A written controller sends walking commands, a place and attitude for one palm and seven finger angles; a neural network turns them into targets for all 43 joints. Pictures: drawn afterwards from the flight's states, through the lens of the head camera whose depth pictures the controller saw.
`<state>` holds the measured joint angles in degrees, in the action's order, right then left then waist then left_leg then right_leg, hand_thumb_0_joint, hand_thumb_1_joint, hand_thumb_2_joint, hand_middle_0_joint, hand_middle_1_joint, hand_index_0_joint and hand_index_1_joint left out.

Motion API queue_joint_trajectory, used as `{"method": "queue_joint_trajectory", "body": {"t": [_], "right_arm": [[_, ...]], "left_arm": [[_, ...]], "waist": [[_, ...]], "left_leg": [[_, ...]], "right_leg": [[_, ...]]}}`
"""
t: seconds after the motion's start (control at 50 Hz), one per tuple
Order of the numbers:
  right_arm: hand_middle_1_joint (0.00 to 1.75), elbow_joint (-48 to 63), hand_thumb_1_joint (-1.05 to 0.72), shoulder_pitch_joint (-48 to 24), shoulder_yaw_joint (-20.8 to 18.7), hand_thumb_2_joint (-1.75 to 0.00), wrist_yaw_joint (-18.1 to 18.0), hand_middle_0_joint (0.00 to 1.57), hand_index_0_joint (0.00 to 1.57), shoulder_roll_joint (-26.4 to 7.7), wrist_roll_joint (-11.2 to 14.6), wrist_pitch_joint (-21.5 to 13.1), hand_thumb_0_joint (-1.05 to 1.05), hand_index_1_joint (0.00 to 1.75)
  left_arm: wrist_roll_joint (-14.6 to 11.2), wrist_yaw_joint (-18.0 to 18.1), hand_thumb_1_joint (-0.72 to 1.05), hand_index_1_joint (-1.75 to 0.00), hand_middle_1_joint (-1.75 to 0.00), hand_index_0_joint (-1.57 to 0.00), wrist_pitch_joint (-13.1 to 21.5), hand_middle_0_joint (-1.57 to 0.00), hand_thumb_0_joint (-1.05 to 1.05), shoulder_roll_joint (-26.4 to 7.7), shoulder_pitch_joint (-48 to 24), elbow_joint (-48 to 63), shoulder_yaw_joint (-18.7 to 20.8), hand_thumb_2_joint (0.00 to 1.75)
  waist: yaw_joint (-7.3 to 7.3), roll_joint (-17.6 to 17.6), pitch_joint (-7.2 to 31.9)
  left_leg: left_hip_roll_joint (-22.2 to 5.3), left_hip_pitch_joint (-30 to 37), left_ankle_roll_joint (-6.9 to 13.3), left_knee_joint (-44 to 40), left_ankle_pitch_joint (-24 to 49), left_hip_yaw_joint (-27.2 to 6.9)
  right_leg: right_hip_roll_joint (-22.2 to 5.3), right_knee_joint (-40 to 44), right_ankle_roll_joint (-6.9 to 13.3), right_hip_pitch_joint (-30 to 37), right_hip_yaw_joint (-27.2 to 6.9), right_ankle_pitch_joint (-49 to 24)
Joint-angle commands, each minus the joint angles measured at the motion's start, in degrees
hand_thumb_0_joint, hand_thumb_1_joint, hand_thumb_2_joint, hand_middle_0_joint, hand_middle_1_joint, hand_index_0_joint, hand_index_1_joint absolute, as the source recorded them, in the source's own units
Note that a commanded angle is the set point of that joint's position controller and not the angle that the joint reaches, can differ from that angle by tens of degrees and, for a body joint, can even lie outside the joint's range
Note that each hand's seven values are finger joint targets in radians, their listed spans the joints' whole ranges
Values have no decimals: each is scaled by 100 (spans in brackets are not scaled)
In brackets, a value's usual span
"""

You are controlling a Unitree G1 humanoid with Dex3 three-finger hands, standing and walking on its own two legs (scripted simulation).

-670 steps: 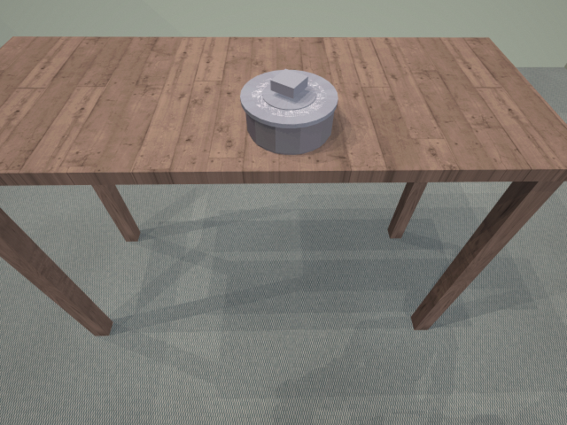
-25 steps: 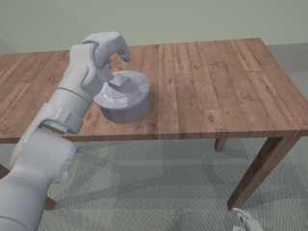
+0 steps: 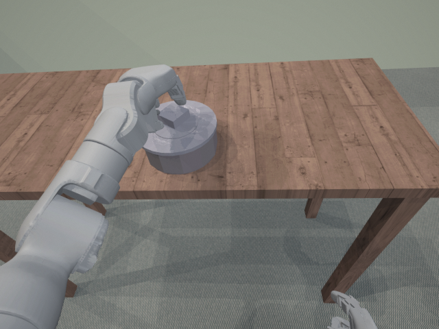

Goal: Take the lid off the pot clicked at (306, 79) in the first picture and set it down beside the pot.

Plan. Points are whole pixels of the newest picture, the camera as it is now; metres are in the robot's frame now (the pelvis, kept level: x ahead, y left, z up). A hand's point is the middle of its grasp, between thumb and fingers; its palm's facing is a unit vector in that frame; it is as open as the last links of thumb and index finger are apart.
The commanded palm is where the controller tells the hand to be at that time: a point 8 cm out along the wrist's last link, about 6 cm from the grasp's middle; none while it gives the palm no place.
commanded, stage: lower the open fingers around the knob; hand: left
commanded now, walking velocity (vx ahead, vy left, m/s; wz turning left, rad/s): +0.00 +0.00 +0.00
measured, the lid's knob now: (173, 115) +0.49 +0.11 +0.15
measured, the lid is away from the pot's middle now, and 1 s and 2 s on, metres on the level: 0.00 0.00 0.00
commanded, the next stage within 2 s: close the fingers and squeeze the knob in 0.42 s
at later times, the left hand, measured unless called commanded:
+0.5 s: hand (166, 119) +0.45 +0.11 +0.17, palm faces -0.29 -0.05 -0.96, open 10.3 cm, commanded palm +0.43 +0.11 +0.23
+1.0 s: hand (168, 118) +0.45 +0.11 +0.17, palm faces -0.31 -0.07 -0.95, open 9.1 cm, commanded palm +0.43 +0.11 +0.23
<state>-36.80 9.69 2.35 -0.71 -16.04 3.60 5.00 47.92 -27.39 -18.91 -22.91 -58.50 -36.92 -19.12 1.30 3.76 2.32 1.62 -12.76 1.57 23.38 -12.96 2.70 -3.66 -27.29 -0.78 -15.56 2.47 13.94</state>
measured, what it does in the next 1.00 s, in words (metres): stands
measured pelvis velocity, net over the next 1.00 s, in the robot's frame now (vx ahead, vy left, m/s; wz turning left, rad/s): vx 0.01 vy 0.00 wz -0.01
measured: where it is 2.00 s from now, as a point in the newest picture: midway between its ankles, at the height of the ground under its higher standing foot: outside the picture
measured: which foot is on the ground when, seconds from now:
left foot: down 0.00-1.00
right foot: down 0.00-1.00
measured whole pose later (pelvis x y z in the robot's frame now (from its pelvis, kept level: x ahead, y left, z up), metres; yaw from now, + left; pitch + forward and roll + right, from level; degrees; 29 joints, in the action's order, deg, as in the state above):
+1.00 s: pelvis +0.01 +0.00 +0.00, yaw +0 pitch +3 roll +1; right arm -37.6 10.7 2.2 -1.3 -16.1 3.1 6.1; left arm 48.6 -25.6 -19.0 -21.0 -58.7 -41.9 -19.3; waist 2.5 3.8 2.6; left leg 1.2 -13.1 1.3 23.1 -13.2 2.9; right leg -3.2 -27.3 -0.5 -16.2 2.1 14.2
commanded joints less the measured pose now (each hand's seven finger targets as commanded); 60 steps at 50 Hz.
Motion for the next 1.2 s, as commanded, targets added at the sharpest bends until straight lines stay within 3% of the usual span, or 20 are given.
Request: {"method": "queue_joint_trajectory", "body": {"t": [0.0, 0.1, 0.24, 0.3, 0.38, 0.42, 0.48, 0.5, 0.52, 0.54, 0.58, 0.6, 0.68, 0.72, 0.94, 0.96, 1.08, 1.1, 1.14, 1.18], "right_arm": [[30, 795, -90, -442, -180, -90, -14, 20, 20, -589, 17, -167, 0, 30], [30, 886, -90, -460, -189, -90, 11, 20, 20, -591, -4, -111, 0, 30], [30, 816, -90, -383, -194, -90, -39, 20, 20, -581, 5, -97, 0, 30], [30, 813, -90, -325, -212, -90, -25, 20, 20, -581, -28, -159, 0, 30], [30, 786, -90, -299, -268, -90, 19, 20, 20, -614, 2, -143, 0, 30], [30, 744, -90, -324, -230, -90, 12, 20, 20, -596, -8, -142, 0, 30], [30, 754, -90, -302, -274, -90, 15, 20, 20, -619, -12, -154, 0, 30], [30, 709, -90, -304, -231, -90, 0, 20, 20, -589, -30, -164, 0, 30], [30, 681, -90, -314, -214, -90, -18, 20, 20, -596, -22, -151, 0, 30], [30, 664, -90, -315, -209, -90, -22, 20, 20, -590, -12, -147, 0, 30], [30, 686, -90, -292, -250, -90, -25, 20, 20, -623, -14, -144, 0, 30], [30, 672, -90, -304, -220, -90, -29, 20, 20, -586, -35, -164, 0, 30], [30, 689, -90, -323, -246, -90, -50, 20, 20, -623, -21, -134, 0, 30], [30, 682, -90, -368, -194, -90, -65, 20, 20, -589, -37, -140, 0, 30], [30, 747, -90, -380, -202, -90, -59, 20, 20, -569, -20, -134, 0, 30], [30, 745, -90, -390, -203, -90, -56, 20, 20, -584, -37, -157, 0, 30], [30, 764, -90, -408, -249, -90, -16, 20, 20, -612, -4, -125, 0, 30], [30, 743, -90, -409, -229, -90, -18, 20, 20, -567, -24, -135, 0, 30], [30, 655, -90, -385, -192, -90, -33, 20, 20, -588, -14, -98, 0, 30], [30, 694, -90, -369, -249, -90, -27, 20, 20, -622, -20, -118, 0, 30]], "left_arm": [[211, 258, -38, -8, -8, -86, 15, -86, 0, -900, -2807, 594, 455, 164], [225, 306, -38, -8, -8, -86, 40, -86, 0, -1088, -2595, 701, 674, 164], [201, 363, -38, -8, -8, -86, 34, -86, 0, -959, -2800, 607, 572, 164], [231, 427, -38, -8, -8, -86, 95, -86, 0, -1199, -2982, 869, 758, 164], [65, 377, -38, -8, -8, -86, 46, -86, 0, -593, -2547, 651, 342, 164], [161, 395, -38, -8, -8, -86, 23, -86, 0, -811, -2749, 619, 491, 164], [32, 399, -38, -8, -8, -86, 41, -86, 0, -594, -2750, 807, 344, 164], [148, 409, -38, -8, -8, -86, 27, -86, 0, -867, -2819, 667, 541, 164], [167, 399, -22, -8, -8, -80, 0, -80, 0, -798, -2787, 465, 476, 123], [155, 397, -21, -8, -8, -81, -2, -81, 0, -823, -2908, 493, 490, 122], [35, 397, -19, -28, -28, -73, 26, -73, 0, -572, -2838, 567, 327, 122], [149, 403, -18, -34, -34, -72, 23, -72, 0, -899, -2893, 533, 576, 122], [73, 384, -13, -49, -49, -68, 28, -68, 0, -658, -2876, 451, 374, 121], [189, 389, -11, -55, -55, -67, 11, -67, 0, -933, -2904, 321, 567, 120], [188, 378, 3, -77, -77, -66, 31, -66, 0, -828, -3031, 647, 461, 114], [194, 398, 4, -78, -78, -66, 31, -66, 0, -1065, -3002, 670, 668, 113], [64, 389, 12, -85, -85, -68, 41, -68, 0, -639, -2870, 907, 323, 107], [154, 400, 13, -86, -86, -69, 9, -69, 0, -875, -2764, 747, 548, 106], [188, 402, 16, -88, -88, -70, -43, -70, 0, -749, -2904, 498, 414, 104], [81, 427, 19, -90, -90, -71, 4, -71, 0, -739, -2903, 777, 437, 102]], "waist": [[91, -703, 1748], [19, -654, 2079], [85, -724, 1848], [50, -585, 2242], [124, -599, 1898], [98, -793, 1903], [127, -591, 1996], [92, -667, 2050], [114, -786, 1907], [112, -832, 1852], [148, -709, 1871], [86, -747, 1985], [149, -771, 1893], [90, -800, 1918], [91, -661, 2118], [44, -618, 2207], [123, -578, 2105], [61, -684, 2150], [115, -744, 1853], [109, -633, 2084]], "left_leg": [[207, 606, 187, -150, 1263, -171], [195, 610, 184, -84, 1532, -166], [188, 604, 211, -114, 1481, -180], [183, 771, 215, -98, 1700, -241], [158, 776, 216, -72, 1903, -243], [175, 712, 218, -122, 1674, -229], [193, 859, 234, -76, 1743, -232], [201, 785, 223, -107, 1678, -229], [214, 694, 235, -105, 1602, -203], [212, 649, 225, -152, 1514, -202], [220, 718, 234, -119, 1548, -211], [224, 708, 233, -123, 1565, -203], [226, 691, 241, -95, 1482, -176], [238, 611, 238, -114, 1422, -165], [230, 731, 238, -83, 1714, -177], [233, 763, 245, -49, 1848, -196], [200, 851, 240, -56, 1964, -214], [203, 837, 244, -43, 1948, -210], [210, 702, 222, -100, 1771, -207], [202, 839, 231, -75, 1816, -233]], "right_leg": [[403, 240, 296, 480, 81, -1430], [382, 148, 299, 738, 47, -1704], [418, 191, 291, 598, 77, -1648], [413, 148, 301, 770, 45, -1765], [424, 204, 306, 538, 105, -1821], [440, 204, 290, 605, 92, -1746], [422, 218, 305, 559, 88, -1801], [430, 193, 296, 664, 75, -1791], [437, 204, 291, 625, 71, -1804], [425, 218, 281, 626, 77, -1763], [420, 225, 302, 567, 91, -1779], [416, 200, 287, 700, 55, -1822], [407, 220, 286, 592, 67, -1794], [408, 199, 275, 688, 31, -1785], [399, 167, 273, 772, 19, -2016], [402, 142, 279, 854, 1, -2114], [407, 194, 292, 713, 54, -2064], [419, 182, 279, 783, 26, -2060], [439, 202, 287, 612, 73, -1943], [420, 195, 301, 679, 62, -1951]]}}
